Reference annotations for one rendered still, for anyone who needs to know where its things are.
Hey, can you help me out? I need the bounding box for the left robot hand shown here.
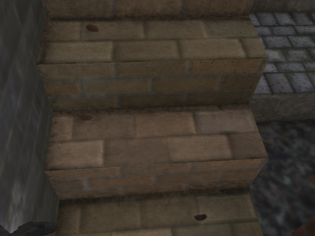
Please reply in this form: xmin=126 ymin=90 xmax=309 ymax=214
xmin=8 ymin=221 xmax=58 ymax=236

